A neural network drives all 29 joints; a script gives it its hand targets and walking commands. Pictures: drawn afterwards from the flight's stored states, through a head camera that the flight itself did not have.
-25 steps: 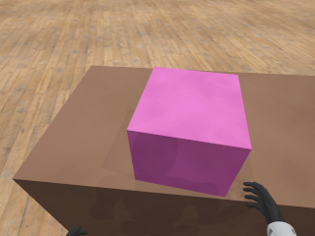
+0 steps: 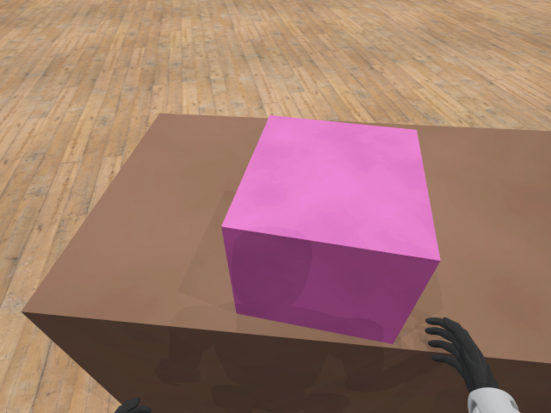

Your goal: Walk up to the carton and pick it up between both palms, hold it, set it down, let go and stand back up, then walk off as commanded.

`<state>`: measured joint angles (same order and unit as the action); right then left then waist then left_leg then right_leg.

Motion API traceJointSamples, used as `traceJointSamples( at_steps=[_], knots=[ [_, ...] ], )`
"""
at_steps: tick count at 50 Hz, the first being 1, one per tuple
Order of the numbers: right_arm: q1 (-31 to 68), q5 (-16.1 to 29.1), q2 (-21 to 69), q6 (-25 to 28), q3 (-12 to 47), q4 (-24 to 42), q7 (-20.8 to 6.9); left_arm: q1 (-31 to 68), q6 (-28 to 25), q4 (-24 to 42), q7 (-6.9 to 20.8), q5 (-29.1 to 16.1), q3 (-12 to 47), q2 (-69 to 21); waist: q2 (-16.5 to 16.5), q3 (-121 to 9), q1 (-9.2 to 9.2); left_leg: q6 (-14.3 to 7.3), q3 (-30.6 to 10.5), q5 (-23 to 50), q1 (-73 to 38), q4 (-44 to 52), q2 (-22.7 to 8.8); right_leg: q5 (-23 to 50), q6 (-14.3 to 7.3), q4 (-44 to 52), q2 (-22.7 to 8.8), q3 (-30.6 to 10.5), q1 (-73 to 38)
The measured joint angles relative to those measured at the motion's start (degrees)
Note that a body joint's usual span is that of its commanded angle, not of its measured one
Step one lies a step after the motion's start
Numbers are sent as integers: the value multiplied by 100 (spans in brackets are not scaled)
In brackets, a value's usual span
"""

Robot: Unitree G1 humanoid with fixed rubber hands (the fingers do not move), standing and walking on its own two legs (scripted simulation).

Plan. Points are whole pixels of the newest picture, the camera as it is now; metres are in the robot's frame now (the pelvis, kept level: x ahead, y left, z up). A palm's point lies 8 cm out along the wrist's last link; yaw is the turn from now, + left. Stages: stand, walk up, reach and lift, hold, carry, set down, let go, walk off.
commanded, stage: stand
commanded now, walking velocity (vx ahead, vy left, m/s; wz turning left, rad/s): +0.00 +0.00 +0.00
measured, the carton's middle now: (326, 221) +0.45 -0.05 +0.03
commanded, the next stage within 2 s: walk off in 0.34 s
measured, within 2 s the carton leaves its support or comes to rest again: neither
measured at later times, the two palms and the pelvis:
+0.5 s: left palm out of the picture +0.10 +0.26 -0.09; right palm (475, 377) +0.21 -0.25 -0.02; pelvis +0.00 +0.00 +0.00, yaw +0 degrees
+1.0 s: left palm out of the picture +0.00 +0.23 -0.10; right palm (486, 386) +0.20 -0.27 -0.03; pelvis -0.07 -0.06 -0.03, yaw +0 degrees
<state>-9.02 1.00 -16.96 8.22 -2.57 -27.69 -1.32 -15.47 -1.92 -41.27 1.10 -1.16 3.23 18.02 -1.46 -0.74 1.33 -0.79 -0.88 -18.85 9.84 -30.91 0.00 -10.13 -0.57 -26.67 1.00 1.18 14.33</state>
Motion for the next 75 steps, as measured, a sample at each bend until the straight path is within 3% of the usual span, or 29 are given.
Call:
traceJointSamples(
  at_steps=[30, 34, 37, 39, 42, 45, 48, 52, 55, 59, 63, 67, 69, 70, 73, 75],
  knots=[
    [41, 0, -48, 110, 19, 26, -2, 92, 4, -18, 0, 0, -1, 37, -5, 169, -1, -1, 0, -3, -1, -62, 0, -7, 0, -75, -1, 0, 6],
    [187, 0, -126, 106, 52, 164, -1, 144, 152, 56, -13, 1, -3, 201, 3, 543, 38, -20, 24, -120, -4, -387, 1, -274, 0, -790, 15, -72, 177],
    [197, 0, -137, 55, 53, 291, -1, 143, 381, 66, -34, 0, -81, 260, 0, 651, 123, -27, 20, -114, -3, -442, 0, -1323, 0, -2337, 116, -198, 482],
    [198, 0, -136, 12, 59, 397, -2, 126, 488, 111, -36, 0, -141, 266, 3, 708, 198, -27, 23, -51, 4, -398, 1, -1565, 0, -3189, 166, -267, 548],
    [237, 0, -134, -32, 104, 589, -2, 85, 548, 148, -35, 0, -146, 270, 8, 717, 270, 25, 28, 66, 180, -363, 4, -1747, 0, -3682, 168, -423, 554],
    [382, -1, -132, -32, 196, 782, -3, 80, 550, 176, -35, 0, -145, 273, 11, 752, 285, 155, 35, 171, 455, -435, 6, -1819, 0, -3349, 85, -609, 504],
    [540, -1, -130, -37, 285, 1020, -3, 70, 507, 223, -35, 0, -146, 282, 4, 806, 323, 263, 49, 142, 805, -794, 4, -1317, 2, -1778, -75, -725, 162],
    [758, 0, -259, -281, 290, 1036, 231, 50, 489, 254, -36, 0, -147, 92, -355, 943, 338, 259, -66, -1265, 1102, -2346, 144, -1365, -26, -1818, 29, -573, 147],
    [755, 0, -500, -597, 290, 1025, 346, 21, 489, 406, -49, 0, -147, 130, -428, 922, 411, 259, -80, -1424, 1113, -3267, 297, -1131, -26, -1645, -3, -566, 182],
    [752, 0, -899, -1047, 289, 756, 377, 23, 488, 656, -113, 0, -146, 276, -446, 1001, 386, 259, -150, -1426, 1116, -3822, 300, -801, -24, -1478, -5, -551, 471],
    [705, 0, -1129, -1273, 246, 428, 378, 22, 490, 851, -203, 0, -145, 404, -451, 1220, 275, 259, -247, -1430, 1124, -3453, 299, -500, 8, -1461, -27, -566, 943],
    [526, 0, -1143, -1286, 242, 160, 373, 47, 500, 1002, -235, 9, -144, 461, -450, 1431, 179, 259, -258, -1376, 1082, -2167, 288, -174, 155, -1461, -55, -572, 1453],
    [431, 1, -1041, -1265, 245, -37, 359, 140, 530, 1024, -238, 9, -152, 491, -314, 1653, 174, 115, -171, -813, 1004, -1561, 348, -22, 254, -1473, -101, -662, 1576],
    [398, 1, -896, -1262, 246, -143, 351, 159, 559, 1022, -243, 9, -171, 508, -144, 1791, 192, -20, -47, -628, 995, -1549, 412, -91, 255, -1514, -81, -851, 1580],
    [20, 0, -567, -1230, 243, -201, 326, 163, 636, 1022, -343, 10, -176, 505, 17, 1889, 35, -215, -68, -318, 992, -1369, 394, -1603, 256, -2640, 461, -1360, 1607],
    [-201, 0, -420, -1228, 243, -200, 325, 160, 645, 1019, -380, 9, -175, 538, 155, 1805, -26, -223, -75, -52, 994, -1032, 394, -1722, 257, -3403, 698, -1489, 1625]
  ],
)
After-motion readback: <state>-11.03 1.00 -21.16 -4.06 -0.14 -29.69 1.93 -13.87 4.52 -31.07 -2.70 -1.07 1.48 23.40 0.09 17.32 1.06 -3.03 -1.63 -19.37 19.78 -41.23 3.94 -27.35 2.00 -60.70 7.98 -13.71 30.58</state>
